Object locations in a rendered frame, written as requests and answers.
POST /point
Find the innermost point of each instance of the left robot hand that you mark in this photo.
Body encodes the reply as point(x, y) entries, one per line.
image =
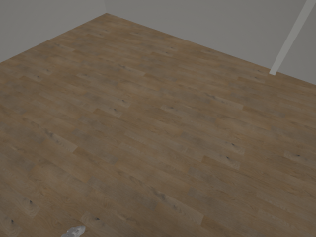
point(75, 231)

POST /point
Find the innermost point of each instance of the panel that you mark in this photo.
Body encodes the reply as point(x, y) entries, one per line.
point(309, 4)

